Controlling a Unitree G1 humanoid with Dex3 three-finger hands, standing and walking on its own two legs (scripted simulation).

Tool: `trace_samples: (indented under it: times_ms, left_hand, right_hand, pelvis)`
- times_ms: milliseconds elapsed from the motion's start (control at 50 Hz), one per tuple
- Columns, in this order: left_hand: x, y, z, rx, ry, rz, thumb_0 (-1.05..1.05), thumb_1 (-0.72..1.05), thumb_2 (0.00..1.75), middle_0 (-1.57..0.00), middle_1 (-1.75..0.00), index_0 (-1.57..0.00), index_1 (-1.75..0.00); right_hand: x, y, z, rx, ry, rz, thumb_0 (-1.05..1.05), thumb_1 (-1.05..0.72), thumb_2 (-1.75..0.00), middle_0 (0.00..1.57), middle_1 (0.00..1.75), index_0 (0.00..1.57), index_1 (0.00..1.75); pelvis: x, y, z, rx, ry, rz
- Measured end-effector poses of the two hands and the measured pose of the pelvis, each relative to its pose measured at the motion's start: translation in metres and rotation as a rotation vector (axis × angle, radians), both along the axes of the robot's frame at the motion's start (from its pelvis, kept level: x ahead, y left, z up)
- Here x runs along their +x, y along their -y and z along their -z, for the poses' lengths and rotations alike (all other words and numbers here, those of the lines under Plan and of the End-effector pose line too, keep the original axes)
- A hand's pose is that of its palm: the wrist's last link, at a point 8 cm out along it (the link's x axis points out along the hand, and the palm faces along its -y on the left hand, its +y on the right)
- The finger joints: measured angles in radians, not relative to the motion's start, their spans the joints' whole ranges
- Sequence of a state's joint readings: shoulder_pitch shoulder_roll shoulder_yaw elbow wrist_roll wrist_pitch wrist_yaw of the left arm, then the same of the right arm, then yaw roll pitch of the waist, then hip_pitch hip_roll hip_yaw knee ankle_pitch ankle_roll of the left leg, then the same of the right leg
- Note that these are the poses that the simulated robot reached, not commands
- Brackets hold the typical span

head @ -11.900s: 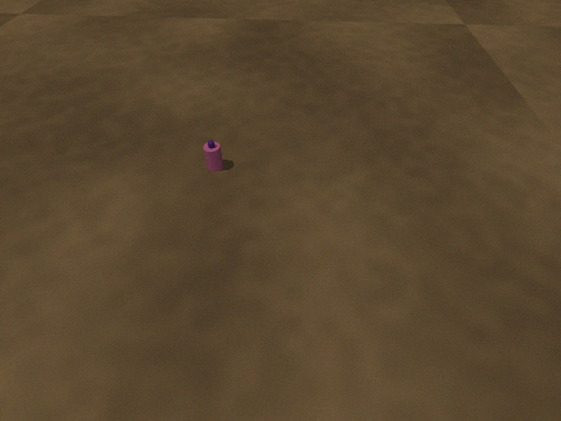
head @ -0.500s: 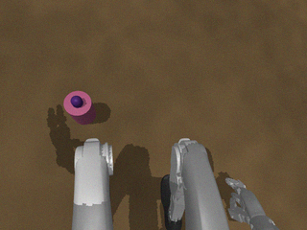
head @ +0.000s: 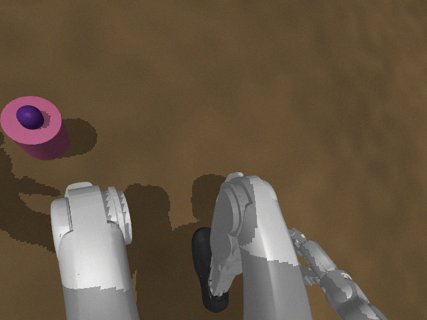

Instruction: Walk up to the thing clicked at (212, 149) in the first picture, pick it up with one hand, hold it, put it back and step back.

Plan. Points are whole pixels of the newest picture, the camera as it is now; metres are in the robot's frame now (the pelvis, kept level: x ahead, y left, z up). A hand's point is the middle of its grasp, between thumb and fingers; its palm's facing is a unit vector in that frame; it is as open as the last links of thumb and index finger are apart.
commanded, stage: approach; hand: left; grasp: from the side
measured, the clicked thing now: (38, 128) +0.45 +0.27 -0.22
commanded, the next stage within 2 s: close in in 0.02 s
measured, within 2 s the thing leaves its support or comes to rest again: leaves its support in 1.98 s
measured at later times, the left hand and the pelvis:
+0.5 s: hand (5, 145) +0.40 +0.31 -0.18, palm faces +0.28 -0.96 +0.01, open 17.5 cm; pelvis -0.01 +0.01 -0.03, yaw -4 degrees
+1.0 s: hand (26, 142) +0.41 +0.29 -0.20, palm faces +0.31 -0.95 -0.02, open 15.7 cm; pelvis -0.02 +0.02 -0.03, yaw -5 degrees
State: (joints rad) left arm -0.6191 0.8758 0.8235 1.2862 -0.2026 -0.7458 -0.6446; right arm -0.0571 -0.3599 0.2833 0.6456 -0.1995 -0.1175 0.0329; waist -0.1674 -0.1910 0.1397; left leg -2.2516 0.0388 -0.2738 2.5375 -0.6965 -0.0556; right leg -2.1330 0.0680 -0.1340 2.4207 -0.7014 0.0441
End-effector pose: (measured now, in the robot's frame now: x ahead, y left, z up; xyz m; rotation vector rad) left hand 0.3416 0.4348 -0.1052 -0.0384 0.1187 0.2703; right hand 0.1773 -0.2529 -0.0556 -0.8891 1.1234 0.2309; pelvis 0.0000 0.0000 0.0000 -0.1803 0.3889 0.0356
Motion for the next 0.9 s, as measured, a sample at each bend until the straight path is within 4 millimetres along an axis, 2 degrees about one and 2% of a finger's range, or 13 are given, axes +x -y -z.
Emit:
trace_samples:
  times_ms: [100,200,320,400,540,660,780,900]
  left_hand:
    - [0.011,0.019,0.022,0.031,0.001,0.067,-0.01,-0.59,0.07,-0.07,-0.12,-0.05,-0.12]
    - [0.024,0.052,0.039,0.0,-0.008,0.131,-0.01,-0.6,0.06,-0.07,-0.12,-0.05,-0.12]
    - [0.036,0.082,0.058,-0.032,0.01,0.094,-0.01,-0.6,0.04,-0.07,-0.11,-0.07,-0.11]
    - [0.034,0.086,0.067,-0.015,0.034,0.04,-0.01,-0.6,0.04,-0.07,-0.1,-0.07,-0.1]
    - [0.023,0.079,0.074,0.036,0.033,-0.007,-0.01,-0.54,0.05,-0.06,-0.09,-0.06,-0.08]
    - [0.03,0.093,0.076,0.049,0.042,0.041,-0.01,-0.5,0.05,-0.05,-0.07,-0.05,-0.06]
    - [0.039,0.109,0.082,0.009,0.055,-0.002,-0.01,-0.48,0.08,-0.05,-0.07,-0.05,-0.06]
    - [0.039,0.112,0.09,0.038,0.046,-0.017,-0.01,-0.39,0.13,-0.06,-0.08,-0.05,-0.07]
  right_hand:
    - [-0.002,-0.005,0.005,-0.038,-0.039,-0.033,0.0,-0.92,-0.9,0.2,0.3,0.21,0.3]
    - [-0.001,-0.011,0.005,-0.043,-0.021,-0.066,0.0,-0.93,-0.9,0.2,0.3,0.21,0.3]
    - [-0.005,-0.017,-0.003,-0.062,0.002,-0.107,0.0,-0.94,-0.9,0.2,0.3,0.21,0.3]
    - [-0.014,-0.018,-0.007,-0.088,-0.024,-0.126,0.0,-0.94,-0.9,0.2,0.3,0.21,0.3]
    - [-0.03,-0.014,-0.007,-0.136,-0.109,-0.145,0.0,-0.94,-0.9,0.2,0.3,0.21,0.3]
    - [-0.035,-0.013,-0.008,-0.148,-0.137,-0.142,0.0,-0.93,-0.9,0.2,0.3,0.21,0.3]
    - [-0.036,-0.017,-0.012,-0.155,-0.13,-0.146,0.0,-0.92,-0.9,0.2,0.3,0.21,0.3]
    - [-0.039,-0.018,-0.011,-0.168,-0.152,-0.15,0.0,-0.91,-0.9,0.2,0.3,0.21,0.3]
  pelvis:
    - [-0.001,-0.004,0.009,-0.02,0.035,0.006]
    - [-0.004,-0.008,0.014,-0.035,0.071,0.014]
    - [-0.009,-0.01,0.022,-0.06,0.129,0.035]
    - [-0.012,-0.012,0.024,-0.072,0.16,0.04]
    - [-0.015,-0.014,0.026,-0.082,0.176,0.04]
    - [-0.015,-0.016,0.027,-0.093,0.182,0.041]
    - [-0.015,-0.017,0.027,-0.106,0.196,0.052]
    - [-0.016,-0.018,0.028,-0.114,0.205,0.059]
